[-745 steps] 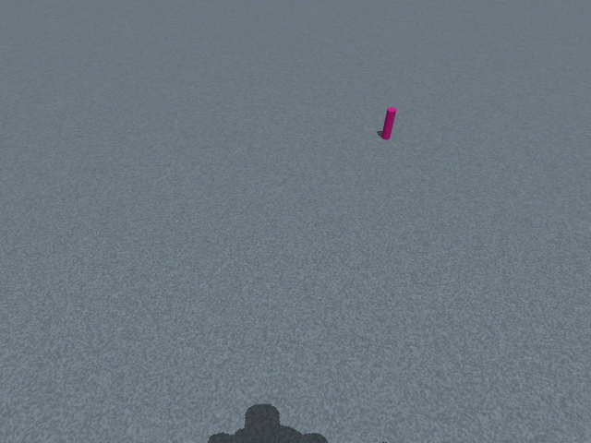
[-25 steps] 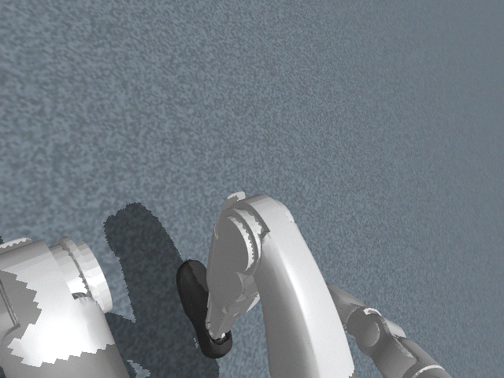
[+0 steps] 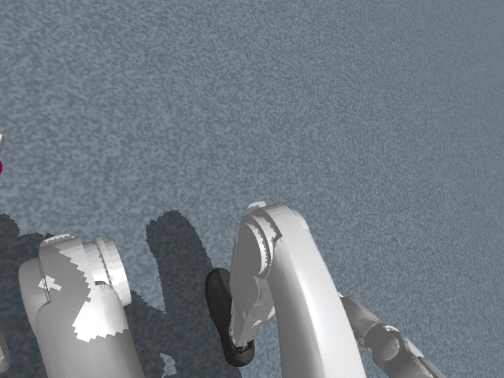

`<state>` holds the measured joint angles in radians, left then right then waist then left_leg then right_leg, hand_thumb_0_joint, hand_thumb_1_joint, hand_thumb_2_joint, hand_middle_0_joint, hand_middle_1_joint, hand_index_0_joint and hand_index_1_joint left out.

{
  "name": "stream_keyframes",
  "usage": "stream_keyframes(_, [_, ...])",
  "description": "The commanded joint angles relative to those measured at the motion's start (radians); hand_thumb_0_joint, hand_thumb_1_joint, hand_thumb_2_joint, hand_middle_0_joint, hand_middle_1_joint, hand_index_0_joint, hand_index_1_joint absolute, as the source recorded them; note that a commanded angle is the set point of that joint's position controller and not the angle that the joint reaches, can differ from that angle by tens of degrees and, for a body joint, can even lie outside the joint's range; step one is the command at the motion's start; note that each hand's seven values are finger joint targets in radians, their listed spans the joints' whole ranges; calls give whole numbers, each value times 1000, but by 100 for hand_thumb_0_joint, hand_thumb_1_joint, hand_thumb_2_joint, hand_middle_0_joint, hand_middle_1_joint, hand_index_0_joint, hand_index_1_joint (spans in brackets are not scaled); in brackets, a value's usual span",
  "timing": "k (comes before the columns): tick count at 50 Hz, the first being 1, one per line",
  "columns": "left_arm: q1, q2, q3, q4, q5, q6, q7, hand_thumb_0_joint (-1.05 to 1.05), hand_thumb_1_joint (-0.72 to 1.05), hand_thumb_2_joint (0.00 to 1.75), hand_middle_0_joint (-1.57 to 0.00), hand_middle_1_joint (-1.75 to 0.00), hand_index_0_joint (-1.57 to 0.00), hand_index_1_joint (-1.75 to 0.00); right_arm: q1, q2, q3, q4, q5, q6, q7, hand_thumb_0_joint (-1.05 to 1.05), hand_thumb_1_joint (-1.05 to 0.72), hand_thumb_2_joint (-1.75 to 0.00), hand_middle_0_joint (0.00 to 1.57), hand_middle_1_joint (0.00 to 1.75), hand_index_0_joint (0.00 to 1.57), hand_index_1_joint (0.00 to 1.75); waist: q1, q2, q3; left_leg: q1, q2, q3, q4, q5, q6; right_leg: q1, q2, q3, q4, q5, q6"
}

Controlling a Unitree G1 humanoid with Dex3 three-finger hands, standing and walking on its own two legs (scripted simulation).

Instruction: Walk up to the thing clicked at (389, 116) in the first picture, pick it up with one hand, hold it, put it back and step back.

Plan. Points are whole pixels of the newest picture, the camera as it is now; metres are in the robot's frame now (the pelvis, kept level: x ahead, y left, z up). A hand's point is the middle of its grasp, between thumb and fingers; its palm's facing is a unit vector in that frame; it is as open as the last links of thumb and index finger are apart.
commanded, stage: settle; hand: left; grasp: from the side
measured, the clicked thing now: out of the picture +0.45 +0.31 -0.13
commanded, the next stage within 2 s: lift in 1.40 s
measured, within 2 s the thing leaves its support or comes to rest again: neither
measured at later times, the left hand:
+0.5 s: hand out of the picture +0.44 +0.32 -0.01, palm faces +0.29 -0.95 -0.05, open 7.4 cm
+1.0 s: hand out of the picture +0.44 +0.31 +0.04, palm faces +0.27 -0.96 -0.05, open 7.5 cm
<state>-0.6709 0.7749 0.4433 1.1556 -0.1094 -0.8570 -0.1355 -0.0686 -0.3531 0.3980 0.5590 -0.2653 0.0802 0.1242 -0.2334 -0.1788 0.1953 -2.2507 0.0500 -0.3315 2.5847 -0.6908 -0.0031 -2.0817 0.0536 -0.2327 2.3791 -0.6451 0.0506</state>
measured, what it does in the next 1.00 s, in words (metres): rises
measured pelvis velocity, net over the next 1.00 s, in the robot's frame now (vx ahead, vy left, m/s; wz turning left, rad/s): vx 0.02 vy -0.01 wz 0.14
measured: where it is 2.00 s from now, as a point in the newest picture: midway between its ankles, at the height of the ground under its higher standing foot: (175, 359)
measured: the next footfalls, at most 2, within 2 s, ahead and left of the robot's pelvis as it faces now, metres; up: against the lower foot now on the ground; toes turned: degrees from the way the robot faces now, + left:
none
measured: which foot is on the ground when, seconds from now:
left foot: down 0.00-1.00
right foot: down 0.00-1.00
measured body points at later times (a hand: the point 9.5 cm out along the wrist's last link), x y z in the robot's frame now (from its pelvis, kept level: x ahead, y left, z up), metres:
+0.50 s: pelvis +0.01 -0.01 +0.03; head +0.21 +0.10 +0.42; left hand +0.41 +0.37 +0.00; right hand +0.18 -0.26 -0.07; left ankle +0.08 +0.13 -0.27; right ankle +0.13 -0.12 -0.27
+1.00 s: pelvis +0.02 -0.01 +0.06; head +0.22 +0.08 +0.45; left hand +0.42 +0.36 +0.04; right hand +0.18 -0.26 -0.05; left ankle +0.08 +0.13 -0.27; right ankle +0.13 -0.12 -0.27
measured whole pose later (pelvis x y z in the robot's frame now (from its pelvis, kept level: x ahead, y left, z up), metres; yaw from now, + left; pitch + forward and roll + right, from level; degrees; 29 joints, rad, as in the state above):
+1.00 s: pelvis +0.02 -0.01 +0.06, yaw +8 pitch +31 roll -7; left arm -0.69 0.53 0.44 0.88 -0.13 -0.52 -0.26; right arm 0.10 -0.30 0.08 0.64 -0.07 0.06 0.06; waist -0.13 -0.02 -0.07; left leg -2.20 0.05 -0.14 2.33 -0.68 -0.01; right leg -2.11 0.00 -0.09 2.26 -0.70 0.01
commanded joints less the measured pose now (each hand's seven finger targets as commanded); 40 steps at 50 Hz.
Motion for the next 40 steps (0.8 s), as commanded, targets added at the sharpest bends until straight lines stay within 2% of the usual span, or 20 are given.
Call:
stream_keyframes(1, [-261, 136, -5, -288, -22, -9, -19, 0, 44, 133, -137, -148, -137, -148, 107, -303, -167, -15, 29, -1, -24, 0, -89, -89, 20, 30, 20, 30, -29, 514, -671, 406, 25, 120, -344, 80, 0, 251, 39, -44, -193, 164, -75])
stream_keyframes(4, [-278, 120, 8, -330, -32, 35, -15, 0, 46, 132, -137, -147, -137, -147, 143, -289, -197, -17, 55, -3, -26, 0, -88, -89, 20, 30, 20, 30, -19, 497, -699, 396, 19, 130, -355, 60, 7, 234, 35, -33, -203, 144, -76])
stream_keyframes(7, [-307, 71, -25, -340, -26, 76, -20, 0, 44, 134, -138, -149, -139, -149, 163, -270, -225, -8, 78, -2, -31, 0, -88, -89, 20, 30, 20, 30, -20, 482, -672, 379, 13, 140, -382, 13, 10, 187, 29, -23, -222, 102, -80])
stream_keyframes(9, [-285, 90, -10, -378, -16, 97, -20, 0, 43, 133, -136, -147, -137, -148, 173, -261, -244, -9, 89, 1, -34, 0, -88, -89, 20, 30, 20, 30, 20, 499, -707, 405, 11, 150, -406, 12, 7, 178, 25, -11, -225, 84, -85])
stream_keyframes(10, [-243, 63, -27, -365, -11, 110, -29, 0, 44, 133, -137, -147, -137, -148, 161, -262, -257, -17, 98, 1, -36, 0, -87, -89, 20, 30, 20, 30, 35, 505, -700, 426, 12, 149, -424, 8, 6, 145, 20, -8, -222, 79, -88])
stream_keyframes(12, [-268, 50, -34, -409, -11, 128, -41, 0, 45, 132, -138, -147, -138, -147, 178, -254, -272, -17, 108, 3, -38, 0, -88, -89, 20, 30, 20, 30, 34, 516, -736, 449, 9, 150, -436, 25, 3, 135, 15, -2, -217, 88, -91])
stream_keyframes(13, [-220, 67, -6, -357, -13, 144, -46, 0, 44, 132, -136, -147, -137, -147, 189, -257, -279, -11, 117, 6, -40, 0, -88, -89, 20, 30, 20, 30, 36, 508, -734, 443, 7, 154, -446, 19, 5, 140, 11, 1, -222, 77, -90])
stream_keyframes(14, [-284, 53, -24, -462, -20, 146, -53, 0, 43, 131, -136, -146, -136, -146, 200, -243, -286, -13, 121, 4, -42, 0, -88, -89, 20, 30, 20, 30, 50, 508, -777, 456, 6, 164, -441, 42, 6, 157, 14, 8, -227, 96, -91])
stream_keyframes(15, [-262, 66, -6, -449, -25, 159, -56, 0, 39, 131, -136, -146, -136, -147, 204, -238, -294, -10, 130, 3, -44, 0, -88, -89, 20, 30, 20, 30, 61, 507, -802, 461, 4, 176, -440, 56, 8, 169, 13, 19, -233, 101, -92])
stream_keyframes(20, [-244, 53, 47, -431, -69, 202, -78, 0, 34, 129, -134, -145, -134, -145, 243, -223, -319, 7, 157, -4, -57, 0, -88, -89, 20, 30, 20, 30, 60, 438, -825, 435, -1, 196, -432, 94, 20, 213, 8, 40, -258, 129, -87])
stream_keyframes(22, [-285, 21, 19, -447, -70, 204, -87, 0, 35, 130, -133, -144, -133, -145, 245, -210, -327, 12, 160, -9, -60, 0, -88, -89, 20, 30, 20, 30, 51, 407, -822, 403, -4, 207, -429, 72, 26, 223, 6, 52, -276, 111, -85])
stream_keyframes(25, [-237, 7, 12, -403, -59, 218, -107, 0, 32, 129, -133, -144, -133, -144, 244, -189, -332, 15, 166, -15, -65, 0, -88, -89, 20, 30, 20, 30, 68, 374, -842, 407, -4, 226, -434, 87, 32, 256, 3, 71, -300, 116, -81])
stream_keyframes(26, [-296, 5, -6, -462, -60, 213, -120, 0, 30, 128, -133, -144, -134, -145, 251, -188, -338, 16, 166, -19, -67, 0, -88, -89, 20, 30, 20, 30, 60, 391, -852, 408, -4, 229, -437, 93, 32, 266, 1, 75, -304, 126, -81])
stream_keyframes(28, [-316, 30, 25, -498, -65, 217, -132, 0, 32, 128, -134, -143, -134, -144, 273, -194, -355, 23, 167, -23, -70, 0, -88, -89, 20, 30, 20, 30, 71, 385, -919, 440, -4, 237, -433, 145, 32, 316, -3, 85, -308, 172, -77])
stream_keyframes(31, [-281, 44, 54, -461, -68, 235, -138, 0, 28, 126, -132, -142, -133, -143, 270, -186, -357, 17, 175, -26, -74, 0, -89, -90, 20, 30, 20, 30, 89, 385, -922, 443, -5, 241, -448, 142, 33, 308, -4, 91, -313, 155, -79])
stream_keyframes(33, [-261, 7, 47, -416, -69, 245, -135, 0, 29, 127, -133, -142, -133, -143, 266, -176, -354, 15, 178, -28, -76, 0, -89, -90, 20, 30, 20, 30, 93, 372, -920, 451, -5, 242, -455, 149, 32, 303, -6, 93, -318, 158, -81])
stream_keyframes(35, [-368, 37, 58, -567, -70, 235, -130, 0, 31, 128, -133, -142, -133, -144, 296, -179, -368, 31, 179, -28, -79, 0, -88, -89, 20, 30, 20, 30, 100, 412, -976, 491, -5, 244, -470, 192, 26, 329, -10, 93, -314, 195, -84])
stream_keyframes(37, [-263, 32, 76, -468, -48, 257, -122, 0, 29, 128, -136, -144, -136, -145, 288, -173, -371, 22, 183, -27, -79, 0, -89, -89, 20, 30, 20, 30, 112, 406, -945, 511, -3, 240, -494, 195, 23, 301, -11, 91, -319, 175, -87])
stream_keyframes(38, [-321, 4, 37, -513, -45, 254, -128, 0, 28, 129, -136, -144, -136, -146, 286, -169, -375, 24, 180, -28, -80, 0, -88, -89, 20, 30, 20, 30, 100, 415, -937, 500, -4, 243, -496, 181, 24, 291, -11, 93, -323, 167, -88])
stream_keyframes(40, [-284, 2, 51, -459, -40, 261, -125, 0, 30, 130, -137, -145, -137, -146, 283, -173, -381, 28, 184, -30, -83, 0, -88, -89, 20, 30, 20, 30, 99, 403, -898, 493, -5, 242, -507, 152, 24, 264, -13, 93, -330, 141, -90])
